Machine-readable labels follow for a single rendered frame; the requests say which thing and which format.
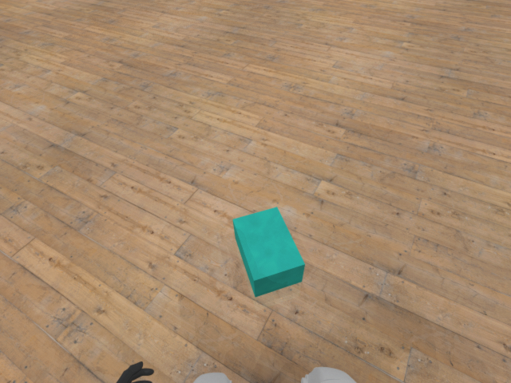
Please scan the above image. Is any carton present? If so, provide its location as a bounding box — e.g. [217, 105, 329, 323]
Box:
[233, 207, 305, 297]

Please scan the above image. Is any left robot hand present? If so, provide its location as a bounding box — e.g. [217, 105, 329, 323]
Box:
[117, 361, 154, 383]

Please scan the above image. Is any right robot thigh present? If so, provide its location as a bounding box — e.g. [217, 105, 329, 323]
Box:
[301, 367, 356, 383]

